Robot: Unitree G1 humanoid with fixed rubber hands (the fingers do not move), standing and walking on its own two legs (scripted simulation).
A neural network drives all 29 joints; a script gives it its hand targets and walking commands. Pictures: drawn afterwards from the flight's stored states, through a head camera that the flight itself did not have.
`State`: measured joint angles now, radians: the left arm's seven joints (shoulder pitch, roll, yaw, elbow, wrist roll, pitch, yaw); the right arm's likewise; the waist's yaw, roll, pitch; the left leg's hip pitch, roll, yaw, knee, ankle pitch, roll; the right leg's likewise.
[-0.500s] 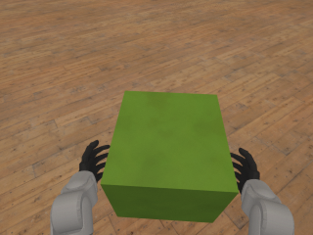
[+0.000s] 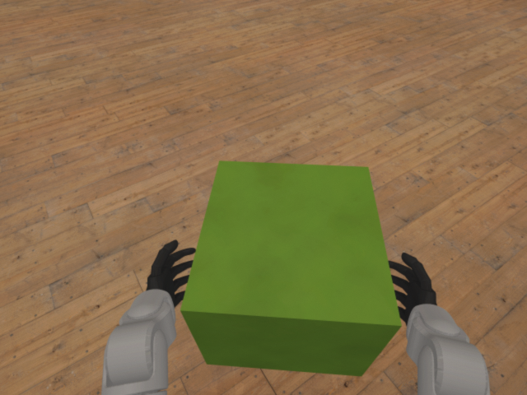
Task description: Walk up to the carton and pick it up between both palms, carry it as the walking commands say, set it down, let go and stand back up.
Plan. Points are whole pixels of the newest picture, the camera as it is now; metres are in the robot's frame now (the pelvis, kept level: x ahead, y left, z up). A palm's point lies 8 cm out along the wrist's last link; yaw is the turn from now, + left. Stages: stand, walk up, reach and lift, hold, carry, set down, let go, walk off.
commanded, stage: carry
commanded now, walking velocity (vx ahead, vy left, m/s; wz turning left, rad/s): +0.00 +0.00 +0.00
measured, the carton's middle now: (288, 264) +0.36 -0.01 -0.03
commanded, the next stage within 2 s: none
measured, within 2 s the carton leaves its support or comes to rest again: neither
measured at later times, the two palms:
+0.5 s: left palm (174, 237) +0.35 +0.17 +0.06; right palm (404, 250) +0.33 -0.18 +0.06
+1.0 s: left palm (176, 166) +0.45 +0.18 +0.12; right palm (393, 177) +0.44 -0.18 +0.11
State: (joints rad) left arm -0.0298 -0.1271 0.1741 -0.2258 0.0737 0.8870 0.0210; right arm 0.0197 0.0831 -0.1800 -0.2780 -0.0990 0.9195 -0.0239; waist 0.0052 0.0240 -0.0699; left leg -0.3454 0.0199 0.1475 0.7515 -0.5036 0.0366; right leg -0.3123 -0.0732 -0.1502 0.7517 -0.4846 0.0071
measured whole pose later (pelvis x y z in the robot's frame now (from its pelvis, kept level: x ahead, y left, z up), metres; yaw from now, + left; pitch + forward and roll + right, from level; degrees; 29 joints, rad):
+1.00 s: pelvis +0.20 +0.00 +0.02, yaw -1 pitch +2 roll -2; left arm -0.03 -0.13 0.18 -0.55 0.08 1.11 0.03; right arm 0.00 0.13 -0.18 -0.51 -0.04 1.11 -0.05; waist 0.01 0.02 -0.04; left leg -0.14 0.03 0.15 0.53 -0.44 0.05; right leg -0.38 -0.04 -0.15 0.95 -0.47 0.00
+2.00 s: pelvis +0.59 -0.01 +0.03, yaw -1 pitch +4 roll -1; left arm -0.03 -0.13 0.17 -0.59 0.08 1.21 0.04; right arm 0.00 0.13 -0.18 -0.57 -0.06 1.23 -0.06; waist 0.01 0.00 -0.07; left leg -0.12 0.05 0.15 0.40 -0.36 0.01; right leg -0.45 -0.06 -0.15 0.64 -0.30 0.02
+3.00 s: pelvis +0.71 -0.03 +0.02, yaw -1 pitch -2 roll -1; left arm -0.03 -0.13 0.16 -0.59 0.08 1.22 0.04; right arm 0.00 0.13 -0.18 -0.59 -0.08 1.25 -0.06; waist 0.01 -0.01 -0.05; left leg -0.41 0.08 0.15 0.58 -0.14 0.03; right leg -0.22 -0.04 -0.16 0.62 -0.37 -0.01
